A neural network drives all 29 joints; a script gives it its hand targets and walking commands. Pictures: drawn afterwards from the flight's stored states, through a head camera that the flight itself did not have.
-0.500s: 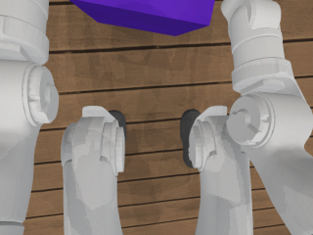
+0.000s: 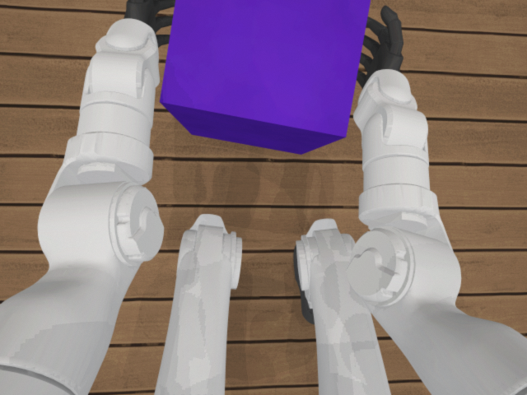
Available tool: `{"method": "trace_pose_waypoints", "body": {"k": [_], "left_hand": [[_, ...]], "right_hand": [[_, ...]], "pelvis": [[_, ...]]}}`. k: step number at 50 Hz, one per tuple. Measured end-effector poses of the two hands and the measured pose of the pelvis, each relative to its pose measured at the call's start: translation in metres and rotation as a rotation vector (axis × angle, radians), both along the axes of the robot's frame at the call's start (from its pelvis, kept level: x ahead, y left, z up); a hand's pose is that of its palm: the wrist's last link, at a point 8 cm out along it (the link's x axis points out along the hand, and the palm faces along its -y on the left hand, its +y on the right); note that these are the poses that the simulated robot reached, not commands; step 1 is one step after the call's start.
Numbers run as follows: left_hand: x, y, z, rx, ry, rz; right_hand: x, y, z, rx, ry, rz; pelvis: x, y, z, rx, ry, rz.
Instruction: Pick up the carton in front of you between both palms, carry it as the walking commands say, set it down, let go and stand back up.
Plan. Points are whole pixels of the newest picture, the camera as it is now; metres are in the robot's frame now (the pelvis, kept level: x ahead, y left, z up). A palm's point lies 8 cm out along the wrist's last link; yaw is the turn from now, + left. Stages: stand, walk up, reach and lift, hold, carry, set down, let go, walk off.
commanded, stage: reach and lift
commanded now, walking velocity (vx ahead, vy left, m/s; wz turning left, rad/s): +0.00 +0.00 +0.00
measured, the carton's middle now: (261, 69) +0.54 +0.04 -0.15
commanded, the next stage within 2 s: none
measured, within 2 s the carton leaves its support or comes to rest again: neither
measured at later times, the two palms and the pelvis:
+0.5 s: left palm (100, 2) +0.49 +0.18 +0.06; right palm (463, 44) +0.49 -0.12 +0.07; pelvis +0.03 +0.00 +0.11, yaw +2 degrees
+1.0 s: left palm out of the picture +0.44 +0.17 +0.21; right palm out of the picture +0.44 -0.13 +0.22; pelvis +0.08 -0.01 +0.24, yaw +3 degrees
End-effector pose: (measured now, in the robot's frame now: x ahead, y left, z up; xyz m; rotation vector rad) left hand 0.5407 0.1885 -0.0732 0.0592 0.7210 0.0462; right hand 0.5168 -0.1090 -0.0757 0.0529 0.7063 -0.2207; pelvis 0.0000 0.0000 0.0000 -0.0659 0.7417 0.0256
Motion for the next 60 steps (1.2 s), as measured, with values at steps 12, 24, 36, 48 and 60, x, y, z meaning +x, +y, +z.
{"method": "trace_pose_waypoints", "body": {"k": [12, 24, 36, 48, 60], "left_hand": [[-0.015, -0.006, 0.051, -0.017, -0.034, 0.027], [-0.044, -0.007, 0.126, -0.033, -0.021, 0.07], [-0.072, -0.015, 0.203, -0.04, -0.022, 0.095], [-0.1, -0.021, 0.274, -0.046, -0.025, 0.124], [-0.126, -0.025, 0.345, -0.034, -0.027, 0.141]], "right_hand": [[-0.007, -0.007, 0.058, -0.003, -0.036, 0.008], [-0.024, -0.008, 0.136, -0.008, -0.025, 0.039], [-0.047, -0.016, 0.212, 0.002, -0.027, 0.05], [-0.068, -0.021, 0.284, -0.001, -0.031, 0.072], [-0.088, -0.026, 0.353, -0.005, -0.031, 0.1]], "pelvis": [[0.002, -0.002, 0.042, 0.014, 0.017, -0.004], [0.029, -0.001, 0.103, 0.019, -0.035, 0.013], [0.049, -0.002, 0.17, 0.039, -0.147, 0.015], [0.071, -0.006, 0.233, 0.059, -0.292, 0.019], [0.098, -0.009, 0.29, 0.075, -0.484, 0.023]]}}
